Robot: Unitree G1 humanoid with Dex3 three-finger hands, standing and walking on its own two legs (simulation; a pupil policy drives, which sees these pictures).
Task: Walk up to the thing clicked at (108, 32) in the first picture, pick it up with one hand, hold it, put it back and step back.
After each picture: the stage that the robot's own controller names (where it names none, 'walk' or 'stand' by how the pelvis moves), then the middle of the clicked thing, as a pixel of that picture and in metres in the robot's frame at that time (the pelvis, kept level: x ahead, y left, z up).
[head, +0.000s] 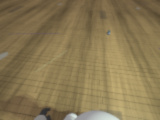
stand; (108, 32) +2.33 -0.41 -0.72
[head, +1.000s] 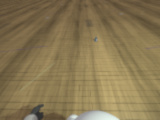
walk; (95, 39) +2.21 +0.06 -0.69
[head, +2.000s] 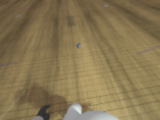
walk; (78, 45) +1.51 +0.42 -0.71
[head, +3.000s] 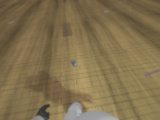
walk; (74, 63) +1.01 +0.38 -0.72
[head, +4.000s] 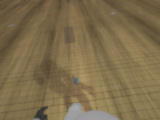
walk; (76, 81) +0.64 +0.28 -0.71
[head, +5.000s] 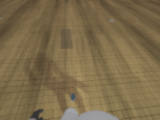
stand; (73, 97) +0.39 +0.18 -0.70
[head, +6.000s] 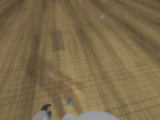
stand; (69, 101) +0.32 +0.22 -0.72
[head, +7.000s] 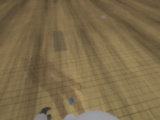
stand; (71, 101) +0.33 +0.21 -0.72
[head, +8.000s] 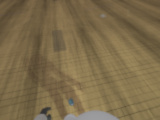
stand; (71, 102) +0.31 +0.22 -0.72
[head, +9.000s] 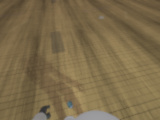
stand; (70, 104) +0.29 +0.22 -0.73
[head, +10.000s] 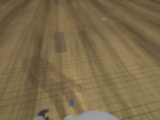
stand; (71, 103) +0.32 +0.20 -0.73
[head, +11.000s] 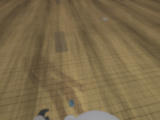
stand; (71, 103) +0.32 +0.19 -0.73
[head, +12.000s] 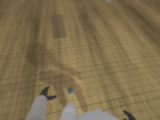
go down; (70, 90) +0.35 +0.19 -0.69
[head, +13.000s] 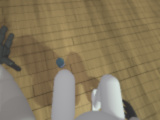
go down; (60, 63) +0.40 +0.24 -0.29
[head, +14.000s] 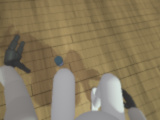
close in; (59, 61) +0.40 +0.25 -0.28
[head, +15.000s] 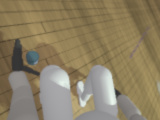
close in; (32, 58) +0.38 +0.27 -0.21
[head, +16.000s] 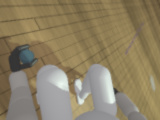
close; (27, 57) +0.38 +0.28 -0.21
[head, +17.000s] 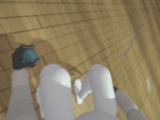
lift; (29, 57) +0.37 +0.27 -0.22
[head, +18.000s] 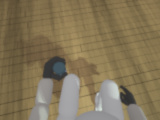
lift; (60, 70) +0.31 +0.22 -0.04
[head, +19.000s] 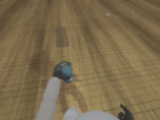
hold; (67, 74) +0.32 +0.16 +0.03
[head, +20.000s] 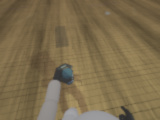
hold; (68, 76) +0.32 +0.17 +0.00
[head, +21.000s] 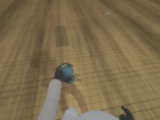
hold; (68, 75) +0.32 +0.16 +0.01
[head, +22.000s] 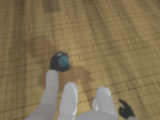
crouch; (64, 64) +0.39 +0.19 -0.07
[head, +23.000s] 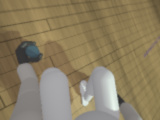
lower; (34, 54) +0.40 +0.28 -0.21
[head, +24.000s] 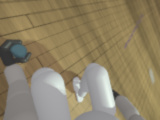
lower; (20, 53) +0.41 +0.29 -0.22
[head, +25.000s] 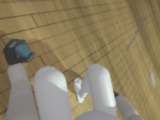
lower; (23, 53) +0.40 +0.29 -0.22
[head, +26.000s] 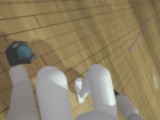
lower; (25, 54) +0.39 +0.29 -0.22
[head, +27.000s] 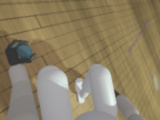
rest; (25, 53) +0.39 +0.30 -0.21
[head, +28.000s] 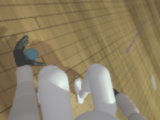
withdraw; (31, 56) +0.40 +0.26 -0.22
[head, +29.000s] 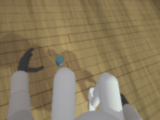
stand; (59, 61) +0.41 +0.23 -0.27
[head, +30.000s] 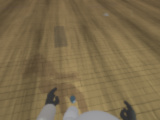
stand; (72, 99) +0.35 +0.16 -0.64
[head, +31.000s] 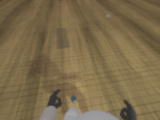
stand; (73, 99) +0.36 +0.18 -0.66
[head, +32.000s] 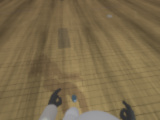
stand; (74, 98) +0.37 +0.18 -0.67
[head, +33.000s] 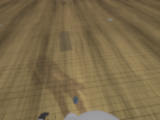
stand; (75, 100) +0.37 +0.17 -0.72
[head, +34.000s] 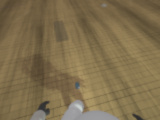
walk; (77, 85) +0.48 +0.18 -0.70
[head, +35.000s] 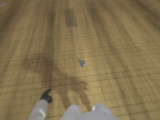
walk; (82, 63) +0.81 +0.14 -0.69
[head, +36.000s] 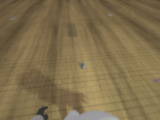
stand; (82, 65) +1.00 +0.17 -0.70
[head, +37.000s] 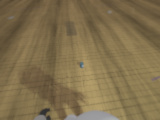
stand; (81, 65) +0.99 +0.18 -0.72
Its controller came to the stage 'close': yes
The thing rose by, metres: 0.72
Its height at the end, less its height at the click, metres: +0.00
